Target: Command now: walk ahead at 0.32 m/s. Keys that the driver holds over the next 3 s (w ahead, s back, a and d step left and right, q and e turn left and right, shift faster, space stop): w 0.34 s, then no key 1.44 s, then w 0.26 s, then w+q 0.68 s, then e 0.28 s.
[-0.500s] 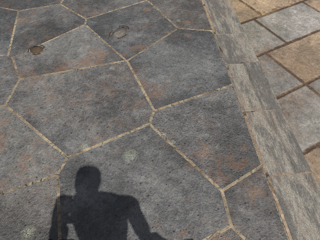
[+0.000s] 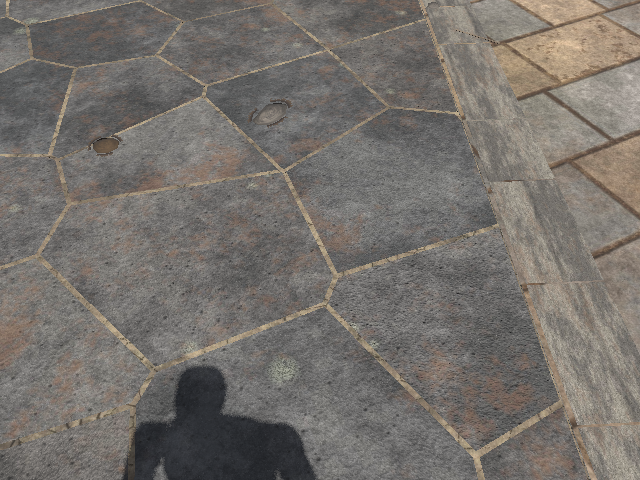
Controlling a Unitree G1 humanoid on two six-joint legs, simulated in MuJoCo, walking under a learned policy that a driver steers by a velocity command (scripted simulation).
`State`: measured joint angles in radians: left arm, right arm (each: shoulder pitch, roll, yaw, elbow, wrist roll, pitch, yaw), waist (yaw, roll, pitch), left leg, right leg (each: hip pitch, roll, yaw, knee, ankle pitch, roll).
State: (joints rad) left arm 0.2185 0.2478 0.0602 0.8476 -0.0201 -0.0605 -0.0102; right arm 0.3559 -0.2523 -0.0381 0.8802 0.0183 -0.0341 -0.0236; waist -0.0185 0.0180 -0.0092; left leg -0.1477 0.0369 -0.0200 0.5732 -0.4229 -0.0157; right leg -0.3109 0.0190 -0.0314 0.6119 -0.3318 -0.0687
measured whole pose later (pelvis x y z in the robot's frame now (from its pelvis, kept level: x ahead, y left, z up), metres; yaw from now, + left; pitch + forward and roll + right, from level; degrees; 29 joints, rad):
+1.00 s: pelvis +0.30 +0.06 +0.01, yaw +0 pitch -1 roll +1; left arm 0.18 0.23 0.05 0.98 0.01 -0.01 0.04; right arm 0.16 -0.23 -0.02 0.94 -0.01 -0.02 -0.01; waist 0.00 0.02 0.02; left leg -0.22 -0.04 0.05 0.44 -0.21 0.05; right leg -0.24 -0.05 0.03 0.48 -0.24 0.04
